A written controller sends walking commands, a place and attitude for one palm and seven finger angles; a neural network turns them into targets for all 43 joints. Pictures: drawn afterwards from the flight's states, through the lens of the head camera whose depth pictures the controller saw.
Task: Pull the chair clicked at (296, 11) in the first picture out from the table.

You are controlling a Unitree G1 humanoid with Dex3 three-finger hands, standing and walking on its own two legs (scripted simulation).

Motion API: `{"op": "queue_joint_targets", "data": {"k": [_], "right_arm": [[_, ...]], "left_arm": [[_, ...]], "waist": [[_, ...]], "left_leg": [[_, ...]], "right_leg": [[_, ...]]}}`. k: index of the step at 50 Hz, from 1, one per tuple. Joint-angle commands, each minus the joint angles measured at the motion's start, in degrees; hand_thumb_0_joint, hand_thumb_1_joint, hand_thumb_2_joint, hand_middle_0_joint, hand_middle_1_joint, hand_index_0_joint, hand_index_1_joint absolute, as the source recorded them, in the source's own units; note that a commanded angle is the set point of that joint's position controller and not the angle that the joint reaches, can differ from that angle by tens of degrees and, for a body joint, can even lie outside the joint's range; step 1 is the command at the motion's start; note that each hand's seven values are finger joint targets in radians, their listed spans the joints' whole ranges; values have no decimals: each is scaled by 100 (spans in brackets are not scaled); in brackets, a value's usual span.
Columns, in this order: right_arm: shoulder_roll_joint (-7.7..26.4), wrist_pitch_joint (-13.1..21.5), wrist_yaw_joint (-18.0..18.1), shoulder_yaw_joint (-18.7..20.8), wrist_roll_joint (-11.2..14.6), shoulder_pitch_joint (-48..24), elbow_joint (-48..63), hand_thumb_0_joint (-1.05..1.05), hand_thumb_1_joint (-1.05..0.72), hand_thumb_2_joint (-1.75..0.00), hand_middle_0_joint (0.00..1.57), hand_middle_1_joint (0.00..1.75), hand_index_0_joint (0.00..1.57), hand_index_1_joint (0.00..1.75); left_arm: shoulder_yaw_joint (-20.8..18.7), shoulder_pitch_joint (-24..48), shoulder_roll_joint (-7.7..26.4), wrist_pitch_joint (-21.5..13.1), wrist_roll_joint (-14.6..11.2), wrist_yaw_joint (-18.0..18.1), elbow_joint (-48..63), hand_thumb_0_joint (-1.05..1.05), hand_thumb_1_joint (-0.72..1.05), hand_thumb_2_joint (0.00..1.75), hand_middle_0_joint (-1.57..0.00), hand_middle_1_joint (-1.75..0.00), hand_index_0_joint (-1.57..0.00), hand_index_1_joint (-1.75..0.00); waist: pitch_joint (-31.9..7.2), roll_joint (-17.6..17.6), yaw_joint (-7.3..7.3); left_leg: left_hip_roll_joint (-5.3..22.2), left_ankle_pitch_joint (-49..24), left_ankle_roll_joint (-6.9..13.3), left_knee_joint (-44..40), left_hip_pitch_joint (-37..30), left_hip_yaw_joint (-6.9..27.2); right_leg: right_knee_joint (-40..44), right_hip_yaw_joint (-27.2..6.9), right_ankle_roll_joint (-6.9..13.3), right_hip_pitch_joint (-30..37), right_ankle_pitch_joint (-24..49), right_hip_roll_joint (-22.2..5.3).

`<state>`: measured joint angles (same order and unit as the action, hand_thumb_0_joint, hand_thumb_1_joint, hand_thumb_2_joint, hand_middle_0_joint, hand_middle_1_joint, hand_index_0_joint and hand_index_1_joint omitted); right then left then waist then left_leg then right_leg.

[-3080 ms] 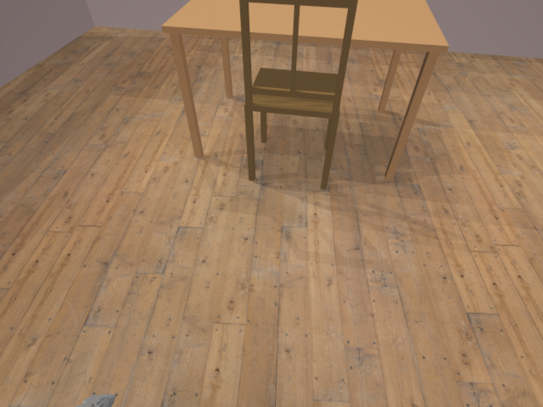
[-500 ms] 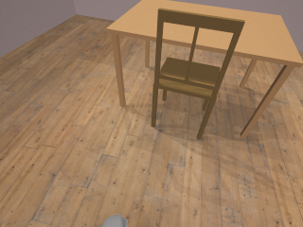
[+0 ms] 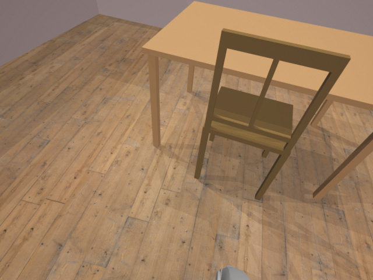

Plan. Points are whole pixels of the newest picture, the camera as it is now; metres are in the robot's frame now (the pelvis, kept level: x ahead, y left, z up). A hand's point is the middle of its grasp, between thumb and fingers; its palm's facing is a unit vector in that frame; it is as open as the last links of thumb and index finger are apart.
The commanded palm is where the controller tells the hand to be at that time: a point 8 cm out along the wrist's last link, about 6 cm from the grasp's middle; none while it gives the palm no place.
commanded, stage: turn to face it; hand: left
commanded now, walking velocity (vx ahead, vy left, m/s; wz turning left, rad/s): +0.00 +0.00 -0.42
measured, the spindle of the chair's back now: (262, 96) +0.81 -0.24 -0.06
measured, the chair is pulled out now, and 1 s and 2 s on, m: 0.00 0.00 0.00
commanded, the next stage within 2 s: take the last steps up to it in 0.40 s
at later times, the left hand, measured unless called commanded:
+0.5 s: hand (143, 259) +0.20 +0.12 -0.17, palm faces -0.12 -0.96 -0.24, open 7.3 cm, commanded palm none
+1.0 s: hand (148, 244) +0.24 +0.11 -0.17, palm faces -0.26 -0.95 -0.18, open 7.4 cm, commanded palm none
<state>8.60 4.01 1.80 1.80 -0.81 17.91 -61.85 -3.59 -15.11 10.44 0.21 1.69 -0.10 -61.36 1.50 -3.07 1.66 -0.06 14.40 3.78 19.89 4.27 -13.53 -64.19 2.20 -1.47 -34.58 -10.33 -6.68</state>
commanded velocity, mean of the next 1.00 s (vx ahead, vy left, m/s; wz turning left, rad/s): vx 0.16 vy -0.01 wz -0.19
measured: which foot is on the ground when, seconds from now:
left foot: down 0.00-0.24, up 0.26-0.64, down 0.66-1.00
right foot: up 0.00-0.22, down 0.24-0.66, up 0.68-1.00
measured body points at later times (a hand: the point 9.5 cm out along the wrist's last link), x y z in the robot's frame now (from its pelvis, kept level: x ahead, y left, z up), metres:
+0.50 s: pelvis +0.10 -0.05 -0.01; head +0.12 -0.07 +0.44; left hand +0.21 +0.17 -0.15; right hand +0.12 -0.29 -0.17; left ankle +0.12 +0.10 -0.69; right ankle +0.15 -0.14 -0.74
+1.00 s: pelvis +0.17 -0.06 +0.00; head +0.18 -0.06 +0.45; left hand +0.26 +0.16 -0.16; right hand +0.04 -0.25 -0.15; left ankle +0.14 +0.08 -0.74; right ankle +0.18 -0.20 -0.71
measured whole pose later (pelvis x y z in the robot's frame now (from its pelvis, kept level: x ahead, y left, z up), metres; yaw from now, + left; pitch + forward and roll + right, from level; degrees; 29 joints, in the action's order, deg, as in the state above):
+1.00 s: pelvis +0.17 -0.06 +0.00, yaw -16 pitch +0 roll +1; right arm 7.1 2.3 1.5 1.3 -1.9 25.2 -62.7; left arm -3.5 -15.0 11.4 1.6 1.5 -1.5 -60.8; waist 1.4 -1.9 -1.9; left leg 3.5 15.4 -1.4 18.7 2.8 -8.4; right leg -44.5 3.6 -0.3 -26.1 -17.6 -5.2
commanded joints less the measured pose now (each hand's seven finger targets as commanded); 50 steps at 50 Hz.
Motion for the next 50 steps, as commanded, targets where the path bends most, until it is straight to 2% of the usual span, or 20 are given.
{"op": "queue_joint_targets", "data": {"k": [1, 6, 8, 10, 11, 12, 13, 16, 19, 27, 29, 31, 32, 33, 34, 35, 37, 40, 46, 50], "right_arm": [[583, 103, 23, 94, -15, 502, 58, 0, -90, -90, 20, 30, 20, 30], [739, -14, 51, 151, -78, 670, -62, 0, -90, -90, 20, 30, 20, 30], [836, -67, 53, 195, -62, 591, -52, 0, -90, -90, 20, 30, 20, 30], [898, -112, 26, 217, -1, 459, 10, 0, -90, -90, 20, 30, 20, 30], [666, -134, -28, 189, 59, 651, 84, 0, -90, -90, 20, 30, 20, 30], [368, -137, -14, 141, 86, 731, 211, 0, -90, -90, 20, 30, 20, 30], [480, -216, 63, 141, 111, 519, 265, 0, -90, -90, 20, 30, 20, 30], [366, -359, 9, 143, 19, 145, 254, 0, -90, -90, 20, 30, 20, 30], [258, -520, -4, 124, -26, 354, 178, 0, -90, -90, 20, 30, 20, 30], [350, -468, -54, 118, -28, -123, 520, 0, -90, -90, 20, 30, 20, 30], [390, -391, -61, 121, -37, -15, 528, 0, -90, -90, 20, 30, 20, 30], [398, -304, -55, 112, -46, 519, 352, 0, -90, -90, 20, 30, 20, 30], [657, -248, -26, 140, -74, 762, 300, 0, -90, -90, 20, 30, 20, 30], [1174, -241, -20, 259, -167, 906, 367, 0, -90, -90, 20, 30, 20, 30], [1353, -271, 12, 276, -142, 710, 499, 0, -90, -90, 20, 30, 20, 30], [1151, -266, 6, 199, -132, 296, 614, 0, -90, -90, 20, 30, 20, 30], [884, -166, 11, 124, -104, -120, 701, 0, -90, -90, 20, 30, 20, 30], [810, -44, 19, 121, -65, 263, 546, 0, -90, -90, 20, 30, 20, 30], [712, -23, 13, 143, -81, 1049, 115, 0, -90, -90, 20, 30, 20, 30], [873, -79, -20, 200, -119, 1055, -2, 0, -90, -90, 20, 30, 20, 30]], "left_arm": [[-32, 52, 102, 14, -18, -56, 337, 0, 90, 90, -20, -30, -20, -30], [-7, 603, 83, -13, -44, -60, 621, 0, 90, 90, -20, -30, -20, -30], [-20, 307, 133, -44, -27, -52, 599, 0, 90, 90, -20, -30, -20, -30], [-87, -615, 407, -142, 13, -31, 345, 0, 90, 90, -20, -30, -20, -30], [-192, -1041, 924, -244, 46, 35, 261, 0, 90, 90, -20, -30, -20, -30], [-278, -1374, 1350, -258, -62, 81, 197, 0, 90, 90, -20, -30, -20, -30], [-241, -1189, 1284, -222, -155, 145, 262, 0, 90, 90, -20, -30, -20, -30], [-158, -75, 799, -149, -122, 236, 566, 0, 90, 90, -20, -30, -20, -30], [-109, 369, 698, -134, -56, 233, 689, 0, 90, 90, -20, -30, -20, -30], [-191, 216, 859, -19, 2, 126, 701, 0, 90, 90, -20, -30, -20, -30], [-196, 233, 903, -14, -19, 88, 701, 0, 90, 90, -20, -30, -20, -30], [-180, 319, 838, 12, -57, 57, 712, 0, 90, 90, -20, -30, -20, -30], [-129, 311, 582, 22, -91, 22, 782, 0, 90, 90, -20, -30, -20, -30], [-80, 304, 269, 21, -126, -32, 928, 0, 90, 90, -20, -30, -20, -30], [-121, 658, 416, 3, -54, -46, 1086, 0, 90, 90, -20, -30, -20, -30], [-183, 564, 577, 2, 7, -86, 990, 0, 90, 90, -20, -30, -20, -30], [-199, 144, 538, -3, 34, -153, 767, 0, 90, 90, -20, -30, -20, -30], [-123, -3, 334, -52, -7, -167, 634, 0, 90, 90, -20, -30, -20, -30], [-17, 750, 242, -84, -32, -169, 771, 0, 90, 90, -20, -30, -20, -30], [4, 727, 130, -156, -49, -177, 692, 0, 90, 90, -20, -30, -20, -30]], "waist": [[621, 963, -109], [592, 1020, -302], [306, 978, -157], [-308, 614, 267], [-872, -481, 372], [-1378, -1426, 339], [-1374, -760, 295], [-582, -301, -34], [-327, -102, -360], [-306, -511, -131], [-254, -497, -166], [-179, -329, -392], [-15, 613, -490], [304, 2234, -577], [935, 2029, -581], [1044, 1575, -364], [816, 1154, -95], [300, 935, -143], [530, 1141, -511], [442, 1317, -472]], "left_leg": [[1707, -2973, 332, -776, 94, 605], [1906, -3794, 380, -90, -260, 384], [1941, -4108, 298, 511, -282, 264], [1630, -3592, -22, 1855, 53, 25], [1179, -1722, -334, 3286, 1253, -124], [270, 2112, -641, 5048, 2337, 133], [465, 2154, -588, 5327, 2294, 1066], [774, 1235, -624, 5294, 2419, 1281], [701, 917, -709, 4510, 1961, 1191], [438, 952, -628, 2523, 1553, 1023], [351, 851, -573, 1863, 1094, 946], [258, 488, -508, 693, 39, 787], [723, 1196, -332, -109, -262, 1568], [2074, 2799, 142, -1200, -125, 3456], [2688, 3180, 542, -1769, 668, 4126], [2451, 3075, 570, -1820, 1207, 3784], [1924, 2077, 403, -1520, 1146, 2827], [1502, 567, 335, -1218, 294, 1909], [1711, -672, 581, -1034, -266, 1647], [1696, -732, 480, -653, 91, 1475]], "right_leg": [[782, 41, 14, -281, 129, -35], [2250, 411, 184, 377, -324, 186], [2593, 534, 279, 1022, -297, 375], [3458, 598, 318, 2442, 648, 495], [3544, -543, 687, 3742, 2550, -499], [3794, -2401, 1529, 4466, 5263, -1858], [4020, -2085, 1841, 4081, 5079, -1867], [4486, -1490, 1485, 2690, 2946, -1197], [4697, -927, 1214, 1760, 2262, -849], [5087, -1412, 1255, 1847, -381, -591], [5118, -1504, 1196, 1661, -1242, -516], [4762, -1268, 917, 971, -2207, -209], [3945, -990, 688, 358, -2386, 192], [2321, -70, 367, -426, -2202, 908], [1359, -220, 319, -688, -1840, 713], [866, -473, 340, -357, -1391, 492], [291, -380, 294, -205, -929, 452], [256, -208, 170, -221, -380, 395], [1737, 117, 91, -126, -670, 138], [2836, 487, 168, 914, -928, 342]]}}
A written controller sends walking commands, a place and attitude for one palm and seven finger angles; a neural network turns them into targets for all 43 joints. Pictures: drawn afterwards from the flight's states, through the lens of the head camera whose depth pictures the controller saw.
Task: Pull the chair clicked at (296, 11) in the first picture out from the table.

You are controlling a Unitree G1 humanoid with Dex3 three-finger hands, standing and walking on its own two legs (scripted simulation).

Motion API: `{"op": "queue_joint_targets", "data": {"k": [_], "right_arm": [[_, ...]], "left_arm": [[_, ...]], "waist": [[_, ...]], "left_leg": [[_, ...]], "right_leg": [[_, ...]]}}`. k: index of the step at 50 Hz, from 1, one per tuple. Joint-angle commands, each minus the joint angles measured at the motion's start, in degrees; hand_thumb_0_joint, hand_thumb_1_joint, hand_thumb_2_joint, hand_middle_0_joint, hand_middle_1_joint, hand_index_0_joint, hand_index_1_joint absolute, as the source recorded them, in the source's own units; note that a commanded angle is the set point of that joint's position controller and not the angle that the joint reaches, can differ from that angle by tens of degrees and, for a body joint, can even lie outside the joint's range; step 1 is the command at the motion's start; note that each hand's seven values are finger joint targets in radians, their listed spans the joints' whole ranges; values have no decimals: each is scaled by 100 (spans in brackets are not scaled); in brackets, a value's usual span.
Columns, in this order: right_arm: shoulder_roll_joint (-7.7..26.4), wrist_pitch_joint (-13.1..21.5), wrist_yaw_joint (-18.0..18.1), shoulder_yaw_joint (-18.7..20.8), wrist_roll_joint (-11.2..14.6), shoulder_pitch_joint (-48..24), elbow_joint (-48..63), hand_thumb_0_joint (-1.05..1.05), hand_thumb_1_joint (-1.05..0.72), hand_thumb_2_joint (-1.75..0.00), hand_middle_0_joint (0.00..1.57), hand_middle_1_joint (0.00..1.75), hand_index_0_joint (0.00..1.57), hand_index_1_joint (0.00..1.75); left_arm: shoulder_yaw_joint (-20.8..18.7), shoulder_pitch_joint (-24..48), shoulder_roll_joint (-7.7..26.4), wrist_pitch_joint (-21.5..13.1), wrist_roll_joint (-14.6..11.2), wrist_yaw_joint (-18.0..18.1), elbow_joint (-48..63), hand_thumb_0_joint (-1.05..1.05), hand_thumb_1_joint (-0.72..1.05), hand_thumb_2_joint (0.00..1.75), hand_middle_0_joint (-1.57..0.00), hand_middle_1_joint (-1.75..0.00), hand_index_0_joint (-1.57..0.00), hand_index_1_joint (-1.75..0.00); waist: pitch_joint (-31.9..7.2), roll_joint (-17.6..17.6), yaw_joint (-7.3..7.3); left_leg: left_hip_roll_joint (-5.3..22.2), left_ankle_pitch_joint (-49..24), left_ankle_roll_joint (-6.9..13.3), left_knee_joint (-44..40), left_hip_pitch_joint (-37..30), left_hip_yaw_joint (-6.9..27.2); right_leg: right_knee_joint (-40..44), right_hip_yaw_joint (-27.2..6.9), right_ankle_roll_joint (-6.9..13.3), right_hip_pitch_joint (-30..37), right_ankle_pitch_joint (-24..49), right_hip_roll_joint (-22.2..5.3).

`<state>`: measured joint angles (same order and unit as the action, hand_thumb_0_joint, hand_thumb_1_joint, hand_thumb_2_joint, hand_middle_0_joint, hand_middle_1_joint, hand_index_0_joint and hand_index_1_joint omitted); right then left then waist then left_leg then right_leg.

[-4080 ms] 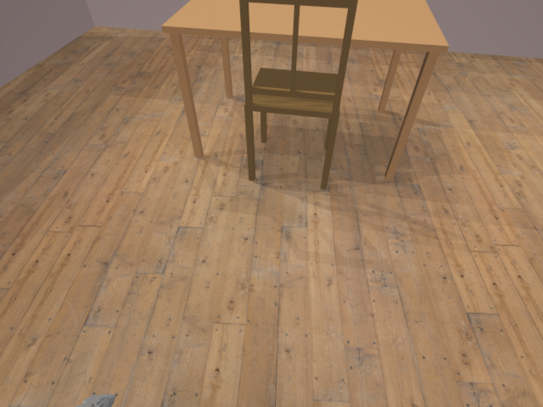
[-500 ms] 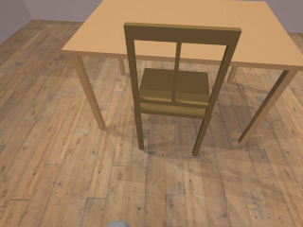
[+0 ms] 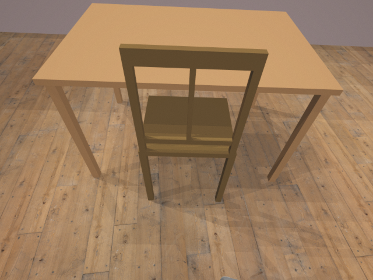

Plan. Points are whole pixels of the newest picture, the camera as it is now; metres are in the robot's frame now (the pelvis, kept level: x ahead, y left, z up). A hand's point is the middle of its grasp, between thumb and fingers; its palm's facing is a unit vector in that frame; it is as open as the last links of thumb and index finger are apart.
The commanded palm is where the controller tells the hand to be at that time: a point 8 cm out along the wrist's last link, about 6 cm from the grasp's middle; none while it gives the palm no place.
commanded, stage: take the last steps up to it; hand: left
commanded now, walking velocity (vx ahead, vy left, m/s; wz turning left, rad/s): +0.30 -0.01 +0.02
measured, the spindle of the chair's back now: (190, 108) +0.67 +0.00 -0.06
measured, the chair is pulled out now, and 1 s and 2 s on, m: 0.00 0.00 0.00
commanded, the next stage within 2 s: come to a stop and stand still in 0.50 s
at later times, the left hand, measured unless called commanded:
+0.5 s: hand out of the picture +0.10 +0.11 -0.18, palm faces +0.13 -0.98 -0.14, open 7.3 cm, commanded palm none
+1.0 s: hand (133, 246) +0.24 +0.15 -0.18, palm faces +0.07 -0.96 -0.26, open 7.3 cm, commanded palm none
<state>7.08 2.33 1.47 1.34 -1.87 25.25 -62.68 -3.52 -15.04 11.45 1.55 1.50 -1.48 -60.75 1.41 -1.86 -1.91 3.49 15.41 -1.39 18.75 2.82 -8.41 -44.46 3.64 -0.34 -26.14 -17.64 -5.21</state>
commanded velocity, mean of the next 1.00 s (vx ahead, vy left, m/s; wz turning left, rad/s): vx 0.06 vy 0.00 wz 0.02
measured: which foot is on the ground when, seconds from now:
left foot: down 0.00-0.10, up 0.12-0.54, down 0.56-1.00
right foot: up 0.00-0.06, down 0.08-0.58, up 0.60-0.96, down 0.98-1.00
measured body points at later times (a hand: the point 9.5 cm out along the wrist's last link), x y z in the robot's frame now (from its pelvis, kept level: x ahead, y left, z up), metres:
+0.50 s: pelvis +0.14 -0.04 +0.00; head +0.16 -0.03 +0.45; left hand +0.10 +0.16 -0.16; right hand +0.24 -0.26 -0.15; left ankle +0.21 +0.08 -0.72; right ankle +0.08 -0.13 -0.74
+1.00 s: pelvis +0.21 -0.05 -0.01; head +0.22 -0.05 +0.44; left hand +0.24 +0.20 -0.16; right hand +0.26 -0.27 -0.17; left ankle +0.22 +0.07 -0.74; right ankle +0.20 -0.16 -0.75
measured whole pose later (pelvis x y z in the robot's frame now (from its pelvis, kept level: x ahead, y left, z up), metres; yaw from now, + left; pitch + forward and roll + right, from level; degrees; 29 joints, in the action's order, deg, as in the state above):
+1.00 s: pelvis +0.21 -0.05 -0.01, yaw +2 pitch -1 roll +2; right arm 8.9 -1.4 2.5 1.7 -0.6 10.9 -61.0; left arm -1.7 -11.7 10.5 1.5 1.3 2.7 -61.1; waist 2.6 -1.1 0.4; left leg 0.7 14.0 0.7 29.0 14.0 -7.5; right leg -32.2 2.0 -0.1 -13.7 -17.4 -2.9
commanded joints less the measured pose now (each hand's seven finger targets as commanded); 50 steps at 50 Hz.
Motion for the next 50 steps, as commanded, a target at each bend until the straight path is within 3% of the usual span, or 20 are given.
{"op": "queue_joint_targets", "data": {"k": [1, 3, 4, 5, 6, 8, 10, 13, 24, 26, 27, 28, 29, 30, 33, 35, 42, 47, 48, 50], "right_arm": [[977, 79, 10, 232, 8, 207, 71, 0, -90, -90, 20, 30, 20, 30], [845, 82, -24, 201, 75, 63, 74, 0, -90, -90, 20, 30, 20, 30], [529, 115, -82, 133, 143, 22, 195, 0, -90, -90, 20, 30, 20, 30], [507, 108, -96, 89, 140, -319, 433, 0, -90, -90, 20, 30, 20, 30], [667, 58, -84, 170, 118, -469, 473, 0, -90, -90, 20, 30, 20, 30], [554, 27, -119, 214, 80, -553, 348, 0, -90, -90, 20, 30, 20, 30], [370, -52, -142, 210, 33, -316, 190, 0, -90, -90, 20, 30, 20, 30], [224, -121, -161, 189, 32, -203, 159, 0, -90, -90, 20, 30, 20, 30], [336, -6, -232, 136, 65, -1458, 643, 0, -90, -90, 20, 30, 20, 30], [430, 55, -178, 138, 49, -947, 474, 0, -90, -90, 20, 30, 20, 30], [624, 94, -135, 158, 27, -467, 340, 0, -90, -90, 20, 30, 20, 30], [1076, 145, -66, 248, -33, -17, 297, 0, -90, -90, 20, 30, 20, 30], [1388, 87, -18, 302, 16, 201, 260, 0, -90, -90, 20, 30, 20, 30], [1287, 11, 18, 253, 63, -7, 305, 0, -90, -90, 20, 30, 20, 30], [613, 46, 117, 12, 78, -1072, 486, 0, -90, -90, 20, 30, 20, 30], [630, 25, 149, 9, 96, -1188, 484, 0, -90, -90, 20, 30, 20, 30], [907, -195, 164, 147, 102, -1194, 387, 0, -90, -90, 20, 30, 20, 30], [922, -272, 115, 193, 113, -1260, 382, 0, -90, -90, 20, 30, 20, 30], [857, -280, 93, 189, 138, -1266, 399, 0, -90, -90, 20, 30, 20, 30], [514, -333, 33, 127, 205, -1135, 433, 0, -90, -90, 20, 30, 20, 30]], "left_arm": [[-35, 464, 96, -312, -37, -38, 556, 0, 90, 90, -20, -30, -20, -30], [-140, -600, 376, -398, -6, 12, 125, 0, 90, 90, -20, -30, -20, -30], [-255, -1357, 916, -472, 22, 80, -99, 0, 90, 90, -20, -30, -20, -30], [-311, -1830, 1326, -467, -54, 132, -177, 0, 90, 90, -20, -30, -20, -30], [-288, -1630, 1208, -436, -86, 187, -126, 0, 90, 90, -20, -30, -20, -30], [-182, -767, 701, -451, -76, 214, 50, 0, 90, 90, -20, -30, -20, -30], [-54, -343, 247, -509, -53, 243, 173, 0, 90, 90, -20, -30, -20, -30], [20, -371, 157, -582, -28, 257, 146, 0, 90, 90, -20, -30, -20, -30], [9, -872, 437, -548, -11, 302, -158, 0, 90, 90, -20, -30, -20, -30], [12, -802, 407, -509, -27, 303, -182, 0, 90, 90, -20, -30, -20, -30], [39, -783, 322, -496, -52, 302, -195, 0, 90, 90, -20, -30, -20, -30], [71, -894, 101, -486, -102, 290, -116, 0, 90, 90, -20, -30, -20, -30], [138, -915, -104, -491, -118, 281, -18, 0, 90, 90, -20, -30, -20, -30], [111, -767, 22, -444, -58, 321, 16, 0, 90, 90, -20, -30, -20, -30], [136, -659, -179, -283, -81, 353, -203, 0, 90, 90, -20, -30, -20, -30], [174, -825, -256, -163, -95, 379, -258, 0, 90, 90, -20, -30, -20, -30], [126, -432, 20, 76, -46, 397, -54, 0, 90, 90, -20, -30, -20, -30], [109, -493, 115, 31, -32, 399, -25, 0, 90, 90, -20, -30, -20, -30], [108, -569, 204, -25, -23, 415, -19, 0, 90, 90, -20, -30, -20, -30], [121, -202, 634, -134, -14, 429, 70, 0, 90, 90, -20, -30, -20, -30]], "waist": [[408, 1089, 41], [-80, 372, 536], [-519, -875, 834], [-618, -1501, 946], [-268, -879, 848], [243, -701, 510], [362, -399, 177], [402, -412, 21], [300, -361, 343], [74, -301, 101], [-230, 17, -90], [-671, 932, -195], [-831, 1784, -158], [-592, 1208, -91], [-83, 649, 302], [-294, 565, 392], [-309, 839, 216], [-151, 779, 346], [-202, 551, 391], [-157, -433, 136]], "left_leg": [[1242, -650, 922, -291, 556, 895], [738, -230, 564, 1010, 1490, 419], [201, 764, 296, 2518, 2688, -133], [-97, 2010, 263, 3909, 3394, 116], [86, 1765, 357, 4612, 3522, 596], [382, 898, 367, 4859, 3443, 749], [469, 300, 254, 4563, 2993, 717], [366, -44, 141, 4056, 2800, 533], [-11, -159, 238, 1789, 2101, 293], [-229, -722, 302, 1083, 1099, 160], [-97, -1381, 379, 756, 355, 405], [935, -2781, 832, 637, -618, 1543], [1886, -3925, 1487, 218, -1048, 2629], [1903, -3511, 1677, 79, -558, 2462], [1370, -4357, 1276, -69, 651, 1486], [1194, -4727, 1122, -53, 672, 1123], [1311, -3767, 1119, -2, 587, 1235], [994, -2489, 812, 299, 1025, 1168], [744, -1946, 577, 573, 1028, 1054], [65, -284, 87, 888, 1070, 576]], "right_leg": [[1275, 361, 115, 639, 62, 267], [1892, 109, 284, 2527, 443, 183], [2356, -1492, 718, 3680, -297, -1107], [3238, -2989, 1138, 3706, -430, -1993], [3472, -2937, 1306, 3147, -866, -2032], [3599, -2243, 1150, 2080, -1104, -1674], [3529, -1080, 947, 1513, 185, -1260], [3477, -371, 930, 1372, 1541, -1025], [2806, -327, 940, 2167, 3107, -1056], [2052, -103, 735, 1971, 3308, -797], [1224, 7, 577, 1777, 2960, -536], [13, 385, 311, 867, 1333, 40], [-1407, 452, 186, -82, -1749, 524], [-2004, -5, 279, -182, -1940, 361], [-1513, -459, 47, 312, -1006, -37], [-988, -397, -90, 688, -670, 48], [44, -221, -129, 864, -713, 157], [1455, -159, -60, 1534, 348, 208], [2049, -414, -12, 1673, 1038, 84], [2408, -1436, 458, 1385, 2028, -924]]}}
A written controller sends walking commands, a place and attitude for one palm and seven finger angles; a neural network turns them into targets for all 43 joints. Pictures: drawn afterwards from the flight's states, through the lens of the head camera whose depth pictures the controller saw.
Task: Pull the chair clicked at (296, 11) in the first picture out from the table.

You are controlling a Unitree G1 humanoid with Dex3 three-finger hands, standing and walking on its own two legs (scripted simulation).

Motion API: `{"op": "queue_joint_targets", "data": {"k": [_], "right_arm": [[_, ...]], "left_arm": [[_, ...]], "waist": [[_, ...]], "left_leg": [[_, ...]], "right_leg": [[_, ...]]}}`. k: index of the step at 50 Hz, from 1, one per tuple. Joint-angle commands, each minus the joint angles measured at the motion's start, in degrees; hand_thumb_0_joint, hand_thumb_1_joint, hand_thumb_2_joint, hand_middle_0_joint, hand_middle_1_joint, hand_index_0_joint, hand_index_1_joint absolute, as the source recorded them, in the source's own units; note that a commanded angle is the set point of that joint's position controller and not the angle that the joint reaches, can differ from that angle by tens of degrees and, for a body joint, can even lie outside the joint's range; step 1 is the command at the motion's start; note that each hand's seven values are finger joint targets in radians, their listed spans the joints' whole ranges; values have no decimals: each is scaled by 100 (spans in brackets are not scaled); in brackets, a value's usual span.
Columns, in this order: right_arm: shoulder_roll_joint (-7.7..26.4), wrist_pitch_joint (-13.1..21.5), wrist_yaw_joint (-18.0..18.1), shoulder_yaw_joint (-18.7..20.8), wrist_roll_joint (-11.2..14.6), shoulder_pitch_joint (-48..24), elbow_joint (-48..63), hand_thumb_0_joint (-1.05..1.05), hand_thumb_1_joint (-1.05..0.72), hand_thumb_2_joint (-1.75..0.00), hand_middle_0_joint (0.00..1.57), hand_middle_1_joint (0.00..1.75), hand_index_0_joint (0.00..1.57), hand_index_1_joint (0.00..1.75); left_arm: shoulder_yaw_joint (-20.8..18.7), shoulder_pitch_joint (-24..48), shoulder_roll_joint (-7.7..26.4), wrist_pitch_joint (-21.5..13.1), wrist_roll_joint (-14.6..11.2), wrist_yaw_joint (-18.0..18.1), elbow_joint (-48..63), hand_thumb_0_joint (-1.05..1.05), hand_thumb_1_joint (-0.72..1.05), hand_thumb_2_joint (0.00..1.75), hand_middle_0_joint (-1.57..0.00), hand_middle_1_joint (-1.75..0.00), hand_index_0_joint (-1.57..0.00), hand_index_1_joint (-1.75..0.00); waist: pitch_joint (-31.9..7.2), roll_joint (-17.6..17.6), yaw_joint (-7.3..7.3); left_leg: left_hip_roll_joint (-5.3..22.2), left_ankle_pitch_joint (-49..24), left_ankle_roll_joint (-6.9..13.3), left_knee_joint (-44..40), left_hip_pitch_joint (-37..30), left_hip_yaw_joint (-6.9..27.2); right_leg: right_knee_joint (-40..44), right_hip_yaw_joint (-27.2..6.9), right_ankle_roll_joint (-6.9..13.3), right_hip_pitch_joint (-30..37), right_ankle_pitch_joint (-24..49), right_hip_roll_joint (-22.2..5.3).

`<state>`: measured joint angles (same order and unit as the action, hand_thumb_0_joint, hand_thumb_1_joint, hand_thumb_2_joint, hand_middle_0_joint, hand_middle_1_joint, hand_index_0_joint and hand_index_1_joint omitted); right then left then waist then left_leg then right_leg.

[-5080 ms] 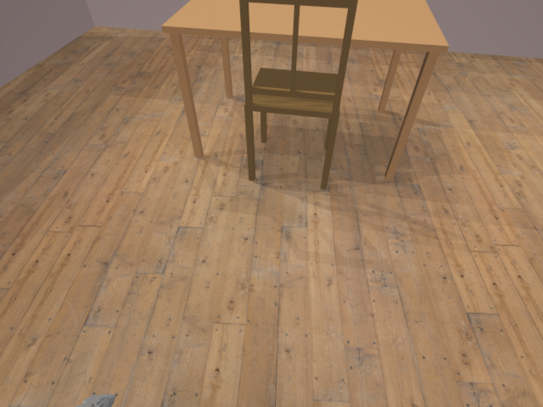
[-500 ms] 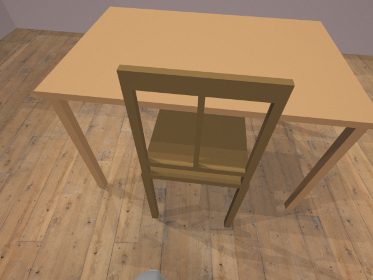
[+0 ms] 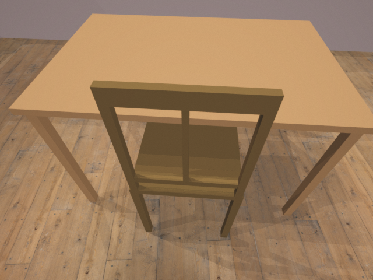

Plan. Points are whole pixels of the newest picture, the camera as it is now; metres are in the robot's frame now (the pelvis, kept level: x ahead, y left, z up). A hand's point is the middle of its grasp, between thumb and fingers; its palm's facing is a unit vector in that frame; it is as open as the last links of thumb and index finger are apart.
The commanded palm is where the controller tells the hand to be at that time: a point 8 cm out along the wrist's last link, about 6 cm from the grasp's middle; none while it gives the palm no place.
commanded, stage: come to a stop and stand still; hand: left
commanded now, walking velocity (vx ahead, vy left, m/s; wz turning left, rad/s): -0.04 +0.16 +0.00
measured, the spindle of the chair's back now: (185, 150) +0.47 +0.04 -0.05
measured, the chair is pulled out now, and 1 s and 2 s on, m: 0.00 0.00 0.00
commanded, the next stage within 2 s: look again from close up in 1.24 s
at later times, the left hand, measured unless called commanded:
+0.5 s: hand out of the picture -0.03 +0.22 -0.18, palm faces +0.11 -0.97 -0.24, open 7.4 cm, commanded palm none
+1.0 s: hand out of the picture -0.10 +0.18 -0.16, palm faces +0.05 -0.98 -0.17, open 7.4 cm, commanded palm none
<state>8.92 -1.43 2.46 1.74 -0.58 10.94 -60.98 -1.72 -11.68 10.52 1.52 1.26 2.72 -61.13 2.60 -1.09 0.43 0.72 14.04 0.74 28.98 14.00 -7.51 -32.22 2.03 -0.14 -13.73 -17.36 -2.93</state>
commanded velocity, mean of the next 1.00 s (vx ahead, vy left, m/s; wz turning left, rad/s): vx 0.00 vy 0.05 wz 0.00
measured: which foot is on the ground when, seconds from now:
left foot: down 0.00-0.06, up 0.08-0.44, down 0.46-1.00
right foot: down 0.00-0.48, up 0.50-0.76, down 0.78-1.00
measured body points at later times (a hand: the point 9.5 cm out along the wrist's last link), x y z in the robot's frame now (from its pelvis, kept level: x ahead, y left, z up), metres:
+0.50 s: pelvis -0.04 +0.03 +0.00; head -0.03 +0.03 +0.45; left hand -0.04 +0.27 -0.16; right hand +0.02 -0.22 -0.15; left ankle -0.06 +0.14 -0.73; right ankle -0.01 -0.11 -0.73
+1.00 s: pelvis -0.08 +0.03 +0.01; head -0.07 +0.02 +0.46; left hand -0.10 +0.24 -0.15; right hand -0.08 -0.19 -0.16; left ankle -0.06 +0.14 -0.73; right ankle -0.10 -0.06 -0.73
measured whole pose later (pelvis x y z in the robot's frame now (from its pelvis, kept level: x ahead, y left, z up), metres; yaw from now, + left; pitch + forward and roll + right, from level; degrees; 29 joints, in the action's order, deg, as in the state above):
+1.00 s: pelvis -0.08 +0.03 +0.01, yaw +1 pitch -2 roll +1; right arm 8.6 -1.4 1.9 -0.3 -0.4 15.5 -64.7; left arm 0.6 -17.0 6.3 0.1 0.5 2.0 -66.2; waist 1.9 0.4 0.0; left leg -0.3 9.3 0.7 21.1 10.2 -3.9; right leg -24.0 3.2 2.4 -7.3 -15.2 0.6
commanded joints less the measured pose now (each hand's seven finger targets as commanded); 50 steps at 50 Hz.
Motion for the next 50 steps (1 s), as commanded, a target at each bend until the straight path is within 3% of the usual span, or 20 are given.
{"op": "queue_joint_targets", "data": {"k": [1, 2, 6, 10, 14, 18, 21, 22, 24, 25, 26, 30, 34, 36, 37, 39, 40, 42, 47, 50], "right_arm": [[276, -12, -92, 74, 66, 386, 230, 0, -90, -90, 20, 30, 20, 30], [291, -64, -98, 77, 20, 361, 203, 0, -90, -90, 20, 30, 20, 30], [442, -79, -107, 102, 8, 400, 159, 0, -90, -90, 20, 30, 20, 30], [528, -108, -101, 144, 5, 267, 267, 0, -90, -90, 20, 30, 20, 30], [514, -126, -117, 164, 22, 326, 358, 0, -90, -90, 20, 30, 20, 30], [414, -66, -142, 139, 44, 438, 434, 0, -90, -90, 20, 30, 20, 30], [318, 20, -130, 96, 39, 856, 247, 0, -90, -90, 20, 30, 20, 30], [473, 67, -112, 101, 27, 939, 226, 0, -90, -90, 20, 30, 20, 30], [1023, 100, -84, 159, -41, 633, 389, 0, -90, -90, 20, 30, 20, 30], [1031, 68, -77, 129, -68, 415, 460, 0, -90, -90, 20, 30, 20, 30], [901, 110, -48, 95, -67, 256, 435, 0, -90, -90, 20, 30, 20, 30], [730, 103, 13, 3, -33, 138, 437, 0, -90, -90, 20, 30, 20, 30], [733, 109, 11, 33, -48, 384, 322, 0, -90, -90, 20, 30, 20, 30], [723, 100, 2, 28, -21, 434, 246, 0, -90, -90, 20, 30, 20, 30], [708, 114, -6, 14, 0, 399, 234, 0, -90, -90, 20, 30, 20, 30], [400, 117, -35, -38, 84, 438, 212, 0, -90, -90, 20, 30, 20, 30], [353, 125, -57, -65, 77, 467, 197, 0, -90, -90, 20, 30, 20, 30], [339, 76, -62, -76, 16, 502, 36, 0, -90, -90, 20, 30, 20, 30], [406, 113, -52, -127, 21, 649, -217, 0, -90, -90, 20, 30, 20, 30], [361, 128, -37, -149, 14, 709, -279, 0, -90, -90, 20, 30, 20, 30]], "left_arm": [[-57, -325, 848, -137, -10, -12, 177, 0, 90, 90, -20, -30, -20, -30], [-91, -244, 906, -160, -13, -7, 198, 0, 90, 90, -20, -30, -20, -30], [-136, -288, 909, -164, -36, 14, 211, 0, 90, 90, -20, -30, -20, -30], [-241, -531, 966, -168, 6, 46, 173, 0, 90, 90, -20, -30, -20, -30], [-304, -506, 1016, -130, 38, 68, 253, 0, 90, 90, -20, -30, -20, -30], [-333, -352, 1085, -90, 63, 46, 341, 0, 90, 90, -20, -30, -20, -30], [-292, -107, 967, -52, 6, -6, 331, 0, 90, 90, -20, -30, -20, -30], [-246, -106, 827, -25, -17, -16, 361, 0, 90, 90, -20, -30, -20, -30], [-152, -247, 332, 46, -44, -42, 383, 0, 90, 90, -20, -30, -20, -30], [-143, -176, 302, 59, -16, -41, 356, 0, 90, 90, -20, -30, -20, -30], [-130, -243, 286, 135, 18, -24, 274, 0, 90, 90, -20, -30, -20, -30], [-128, -603, 291, 112, 5, -62, 39, 0, 90, 90, -20, -30, -20, -30], [-37, -571, 182, 56, -18, -49, 41, 0, 90, 90, -20, -30, -20, -30], [-18, -799, 186, 4, -35, -43, -54, 0, 90, 90, -20, -30, -20, -30], [2, -1035, 164, -44, -25, -34, -149, 0, 90, 90, -20, -30, -20, -30], [32, -862, 411, -164, -13, -9, -205, 0, 90, 90, -20, -30, -20, -30], [45, -781, 518, -187, -37, -25, -185, 0, 90, 90, -20, -30, -20, -30], [63, -597, 398, -254, -62, -39, -226, 0, 90, 90, -20, -30, -20, -30], [99, -726, 241, -214, -79, -44, -292, 0, 90, 90, -20, -30, -20, -30], [97, -836, 215, -206, -89, -46, -357, 0, 90, 90, -20, -30, -20, -30]], "waist": [[-108, -430, -161], [-123, -900, -139], [-128, -702, 21], [-172, -858, 228], [-260, -759, 238], [-434, -809, 170], [-465, -808, -72], [-409, -418, -115], [-123, 1221, 36], [107, 982, 56], [267, 1468, 92], [300, 938, 178], [132, 705, 29], [14, 442, 97], [-152, 314, 196], [-9, -333, -42], [-4, -389, -104], [168, -903, -162], [324, -48, -89], [303, 103, -49]], "left_leg": [[201, 329, -200, -121, -165, 454], [181, 436, -238, -10, -217, 433], [160, 653, -270, 374, 107, 486], [98, 1332, -341, 1434, 803, 653], [55, 1327, -372, 1808, 896, 726], [-5, 1043, -338, 918, 344, 610], [-126, -253, -281, -628, -971, 376], [77, -372, -232, -917, -1200, 505], [1400, -560, 330, -1564, -316, 1953], [1487, -211, 578, -1752, 344, 1948], [1440, -106, 663, -2015, 472, 1995], [1130, -874, 770, -1703, 6, 1495], [1280, -1265, 951, -1519, -375, 1644], [1179, -1187, 863, -1296, -337, 1609], [967, -1045, 665, -1009, -342, 1481], [373, -501, 113, -692, -212, 1012], [248, -394, 8, -752, -473, 942], [260, -552, -52, -732, -699, 890], [406, -542, 18, -1103, -699, 1023], [404, -411, 18, -1183, -623, 1033]], "right_leg": [[1406, -1379, 672, -159, 1786, -1412], [1483, -1475, 761, -233, 1821, -1353], [1402, -1368, 920, 271, 2485, -1460], [1254, -1454, 1191, 895, 3728, -1649], [1158, -1262, 1253, 951, 3840, -1623], [1147, -1155, 1089, 657, 2788, -1469], [966, -779, 562, -181, 1264, -968], [705, -651, 377, -443, 693, -719], [-238, 52, -24, -567, -557, 8], [-751, 6, -24, -317, -798, 58], [-1249, -124, -23, -429, -1047, 40], [-1949, -282, -32, -757, -715, 12], [-896, -135, -63, -441, -904, -51], [125, -92, -49, 101, -405, -16], [953, -133, -46, 449, 307, -39], [1585, -1033, 209, 383, 925, -663], [1626, -1096, 340, 96, 955, -883], [1706, -1049, 410, -223, 963, -733], [1705, -736, 267, -199, 101, -388], [1693, -713, 260, -114, 75, -357]]}}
